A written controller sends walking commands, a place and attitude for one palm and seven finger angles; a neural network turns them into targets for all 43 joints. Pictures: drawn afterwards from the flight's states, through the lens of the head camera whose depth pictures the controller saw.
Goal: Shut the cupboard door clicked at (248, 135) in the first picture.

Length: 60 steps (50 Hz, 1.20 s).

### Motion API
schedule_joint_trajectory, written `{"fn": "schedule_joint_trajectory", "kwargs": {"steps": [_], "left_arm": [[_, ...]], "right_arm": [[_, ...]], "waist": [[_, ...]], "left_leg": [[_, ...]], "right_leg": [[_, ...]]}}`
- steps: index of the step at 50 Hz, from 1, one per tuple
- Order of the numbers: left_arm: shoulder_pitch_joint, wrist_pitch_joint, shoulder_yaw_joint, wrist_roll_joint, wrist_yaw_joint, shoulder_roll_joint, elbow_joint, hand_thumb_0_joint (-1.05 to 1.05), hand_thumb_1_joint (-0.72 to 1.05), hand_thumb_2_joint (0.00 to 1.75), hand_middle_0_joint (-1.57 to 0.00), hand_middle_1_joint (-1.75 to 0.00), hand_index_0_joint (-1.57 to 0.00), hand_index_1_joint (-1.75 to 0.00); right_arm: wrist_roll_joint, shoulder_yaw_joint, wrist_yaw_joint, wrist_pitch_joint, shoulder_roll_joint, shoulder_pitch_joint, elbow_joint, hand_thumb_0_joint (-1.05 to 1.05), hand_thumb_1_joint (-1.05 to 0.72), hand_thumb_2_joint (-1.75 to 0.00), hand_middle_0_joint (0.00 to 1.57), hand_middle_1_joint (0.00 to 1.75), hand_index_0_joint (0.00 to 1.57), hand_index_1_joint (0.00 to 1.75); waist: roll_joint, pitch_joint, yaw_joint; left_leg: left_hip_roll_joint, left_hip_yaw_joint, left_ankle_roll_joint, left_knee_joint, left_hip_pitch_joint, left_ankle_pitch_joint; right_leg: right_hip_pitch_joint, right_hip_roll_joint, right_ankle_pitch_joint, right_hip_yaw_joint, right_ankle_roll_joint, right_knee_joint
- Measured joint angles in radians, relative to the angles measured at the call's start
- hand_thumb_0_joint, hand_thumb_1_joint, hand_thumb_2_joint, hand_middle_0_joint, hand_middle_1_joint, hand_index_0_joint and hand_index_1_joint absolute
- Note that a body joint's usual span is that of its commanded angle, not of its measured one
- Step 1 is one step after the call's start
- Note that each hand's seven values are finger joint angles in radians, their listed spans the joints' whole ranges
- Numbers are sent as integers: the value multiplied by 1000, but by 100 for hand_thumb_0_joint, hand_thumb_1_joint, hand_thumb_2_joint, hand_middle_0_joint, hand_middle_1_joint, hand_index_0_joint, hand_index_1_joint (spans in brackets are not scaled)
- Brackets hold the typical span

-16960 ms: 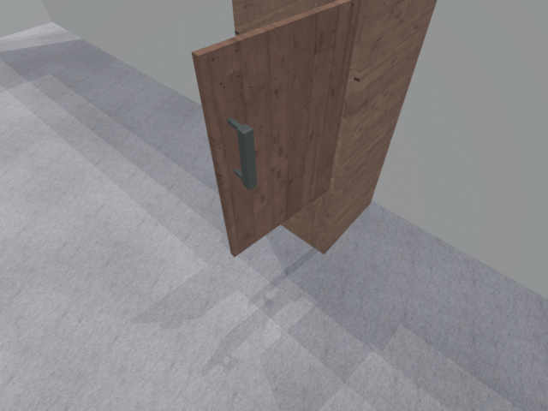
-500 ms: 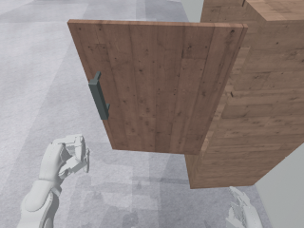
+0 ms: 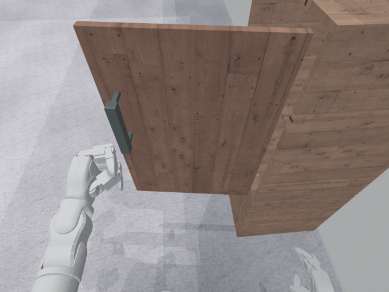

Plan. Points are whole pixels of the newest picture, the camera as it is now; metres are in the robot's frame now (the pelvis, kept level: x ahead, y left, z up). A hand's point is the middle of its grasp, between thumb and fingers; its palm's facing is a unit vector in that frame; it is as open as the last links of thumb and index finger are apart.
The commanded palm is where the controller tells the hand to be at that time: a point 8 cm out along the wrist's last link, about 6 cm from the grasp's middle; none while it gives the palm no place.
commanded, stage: bring the fist close to the handle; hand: left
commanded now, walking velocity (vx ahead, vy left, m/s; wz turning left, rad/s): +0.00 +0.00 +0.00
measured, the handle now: (122, 123) +0.46 +0.19 +0.08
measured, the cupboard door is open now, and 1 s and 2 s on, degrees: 83 81 68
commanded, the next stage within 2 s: push the door shut along its arc in 0.60 s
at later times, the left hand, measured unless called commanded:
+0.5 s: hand (122, 164) +0.35 +0.16 +0.07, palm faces +0.02 -1.00 -0.03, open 3.1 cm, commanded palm +0.33 +0.21 +0.08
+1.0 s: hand (125, 148) +0.39 +0.16 +0.08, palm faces -0.06 -1.00 -0.04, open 3.2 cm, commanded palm +0.38 +0.20 +0.08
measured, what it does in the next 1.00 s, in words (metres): stands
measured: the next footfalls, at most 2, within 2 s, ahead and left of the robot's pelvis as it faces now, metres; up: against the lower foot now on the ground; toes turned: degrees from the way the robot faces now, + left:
none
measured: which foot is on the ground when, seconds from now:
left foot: down 0.00-1.00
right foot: down 0.00-1.00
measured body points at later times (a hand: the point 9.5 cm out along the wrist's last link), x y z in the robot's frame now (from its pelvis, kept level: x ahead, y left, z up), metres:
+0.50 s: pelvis +0.00 +0.01 +0.00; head +0.04 +0.00 +0.45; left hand +0.34 +0.22 +0.08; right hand +0.11 -0.25 -0.10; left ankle +0.00 +0.09 -0.70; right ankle +0.00 -0.09 -0.70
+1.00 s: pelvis -0.01 +0.01 +0.00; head +0.04 +0.01 +0.45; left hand +0.39 +0.22 +0.08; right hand +0.11 -0.25 -0.10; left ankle +0.00 +0.09 -0.70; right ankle +0.00 -0.09 -0.70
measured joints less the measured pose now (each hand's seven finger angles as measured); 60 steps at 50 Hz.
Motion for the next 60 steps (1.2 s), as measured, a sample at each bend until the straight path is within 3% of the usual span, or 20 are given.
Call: {"fn": "schedule_joint_trajectory", "kwargs": {"steps": [10, 19, 27, 33, 37, 43, 50, 60], "left_arm": [[-157, 47, -19, 14, 16, -17, 180, 2, 90, 90, -130, -150, -130, -150], [-135, -33, 1, 43, 70, -36, 154, 2, 90, 90, -130, -150, -130, -150], [-97, -9, 2, 22, 46, -15, 169, 2, 90, 90, -130, -150, -130, -150], [-125, -51, -19, 23, 45, -24, 163, 2, 90, 90, -131, -150, -130, -150], [-162, -46, -25, 31, 42, -26, 196, 2, 90, 90, -131, -150, -130, -150], [-251, -13, -11, 38, 19, 5, 322, 2, 90, 90, -131, -150, -130, -150], [-374, -52, 32, 26, -48, 59, 434, 4, 89, 90, -131, -150, -130, -150], [-497, -57, 35, 16, -119, 77, 587, 1, 93, 95, -130, -150, -130, -150]], "right_arm": [[5, 2, 19, 44, 4, 22, 2, 1, -90, -90, 20, 30, 20, 30], [-9, -11, 38, 72, 9, 53, 10, 1, -90, -90, 20, 30, 20, 30], [4, -16, 32, 89, -1, 53, 3, 1, -91, -90, 20, 30, 20, 30], [2, -16, 21, 73, -4, 24, 12, 1, -91, -90, 20, 30, 20, 30], [4, -11, 25, 75, -2, 7, 9, 1, -91, -90, 20, 30, 20, 30], [8, 6, 19, 86, 4, -3, 0, 1, -91, -90, 20, 30, 20, 30], [7, 6, 13, 88, 1, 22, 21, 1, -90, -90, 20, 30, 20, 30], [9, -12, 21, 107, -19, 83, 60, 1, -91, -90, 20, 30, 20, 30]], "waist": [[14, -12, -11], [2, -19, -16], [7, -7, -11], [3, 2, -5], [4, -3, -7], [-3, 9, -20], [-10, 15, -34], [2, 3, -45]], "left_leg": [[-4, 12, 9, -15, -5, 6], [2, 33, 11, -27, 7, 3], [2, 22, 11, -35, 23, 10], [-1, 13, 11, -25, 14, 15], [-3, 13, 11, -21, 7, 18], [-4, 12, 10, -21, -1, 24], [1, 7, 7, -6, -32, 21], [-5, 5, 13, 5, -65, 15]], "right_leg": [[-9, -4, 8, 13, 10, -12], [-8, 2, 10, 35, 12, -16], [17, 3, 19, 24, 12, -35], [13, -2, 21, 13, 11, -28], [5, -4, 22, 13, 11, -21], [-5, -5, 25, 12, 10, -17], [-32, 0, 25, 6, 6, -10], [-63, -6, 18, 3, 11, -1]]}}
